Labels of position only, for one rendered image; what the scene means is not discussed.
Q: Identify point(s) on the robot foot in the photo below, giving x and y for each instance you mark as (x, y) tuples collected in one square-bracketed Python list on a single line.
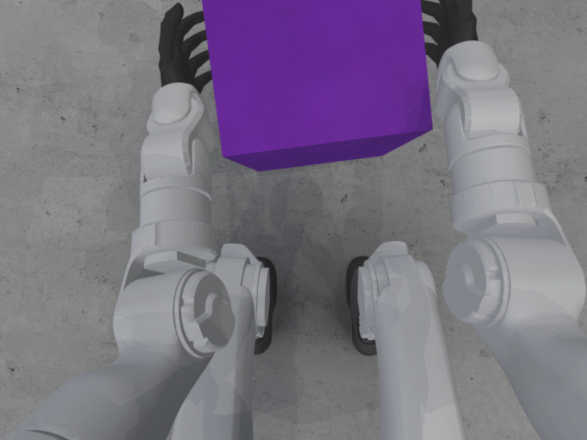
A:
[(262, 343), (365, 346)]

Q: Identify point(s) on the left robot upper arm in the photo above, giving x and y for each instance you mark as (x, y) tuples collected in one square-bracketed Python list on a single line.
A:
[(167, 329)]

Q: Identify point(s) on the right robot upper arm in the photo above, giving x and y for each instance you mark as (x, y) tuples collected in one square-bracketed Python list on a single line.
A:
[(523, 297)]

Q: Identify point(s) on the carton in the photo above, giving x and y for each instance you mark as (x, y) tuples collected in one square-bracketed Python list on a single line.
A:
[(305, 82)]

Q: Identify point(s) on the robot right foot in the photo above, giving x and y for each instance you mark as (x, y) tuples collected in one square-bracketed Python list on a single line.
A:
[(365, 346)]

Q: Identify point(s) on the robot right forearm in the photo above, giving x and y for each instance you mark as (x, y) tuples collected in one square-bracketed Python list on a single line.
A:
[(494, 186)]

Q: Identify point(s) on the right robot hand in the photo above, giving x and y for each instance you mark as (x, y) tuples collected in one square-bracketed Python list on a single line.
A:
[(456, 23)]

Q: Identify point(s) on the robot left foot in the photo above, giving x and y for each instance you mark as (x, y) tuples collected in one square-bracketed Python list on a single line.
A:
[(262, 343)]

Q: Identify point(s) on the robot left forearm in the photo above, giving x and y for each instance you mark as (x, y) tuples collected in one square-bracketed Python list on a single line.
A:
[(175, 231)]

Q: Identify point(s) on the left robot hand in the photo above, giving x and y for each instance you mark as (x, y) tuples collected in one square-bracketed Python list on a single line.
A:
[(174, 64)]

